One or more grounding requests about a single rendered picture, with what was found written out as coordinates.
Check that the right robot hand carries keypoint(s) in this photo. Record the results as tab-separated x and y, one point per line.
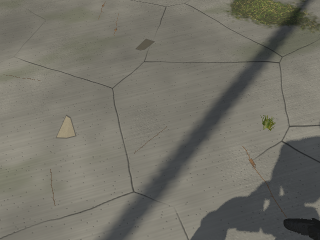
306	227

